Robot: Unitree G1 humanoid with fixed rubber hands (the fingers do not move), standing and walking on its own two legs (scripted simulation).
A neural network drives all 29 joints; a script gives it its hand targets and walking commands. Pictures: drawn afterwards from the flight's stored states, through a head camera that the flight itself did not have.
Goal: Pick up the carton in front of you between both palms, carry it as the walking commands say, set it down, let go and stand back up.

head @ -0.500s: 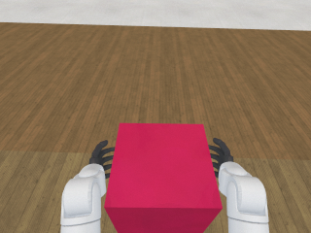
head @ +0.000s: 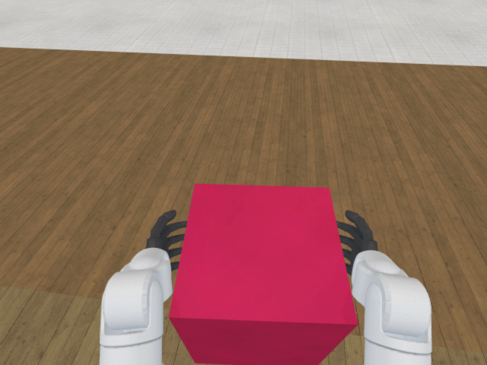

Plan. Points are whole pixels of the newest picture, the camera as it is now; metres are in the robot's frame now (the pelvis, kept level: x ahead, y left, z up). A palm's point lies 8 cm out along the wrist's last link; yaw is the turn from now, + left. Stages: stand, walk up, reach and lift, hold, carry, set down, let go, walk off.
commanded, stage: carry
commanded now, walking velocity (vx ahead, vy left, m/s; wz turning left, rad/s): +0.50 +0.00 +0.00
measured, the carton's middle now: (258, 280) +0.27 +0.00 +0.01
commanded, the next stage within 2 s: none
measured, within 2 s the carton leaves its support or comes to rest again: neither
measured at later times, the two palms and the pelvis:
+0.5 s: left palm (187, 113) +0.64 +0.16 +0.09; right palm (318, 115) +0.62 -0.14 +0.10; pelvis +0.33 +0.03 +0.00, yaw -4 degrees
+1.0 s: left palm (214, 41) +1.03 +0.14 +0.10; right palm (308, 42) +1.03 -0.17 +0.09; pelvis +0.65 -0.01 -0.02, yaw -1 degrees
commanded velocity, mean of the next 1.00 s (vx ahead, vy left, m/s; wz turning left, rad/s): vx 0.50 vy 0.00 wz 0.00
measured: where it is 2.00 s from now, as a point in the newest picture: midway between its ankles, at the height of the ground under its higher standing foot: (256, 184)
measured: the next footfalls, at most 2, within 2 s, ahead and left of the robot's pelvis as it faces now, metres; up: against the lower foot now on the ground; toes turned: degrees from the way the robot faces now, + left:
left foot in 0.42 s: +0.46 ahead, +0.10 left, +0.00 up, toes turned +8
right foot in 0.90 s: +0.74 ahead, -0.07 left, -0.03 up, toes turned -7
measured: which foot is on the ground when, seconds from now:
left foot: up 0.00-0.40, down 0.42-0.92, up 0.94-1.00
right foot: down 0.00-0.44, up 0.46-0.88, down 0.90-1.00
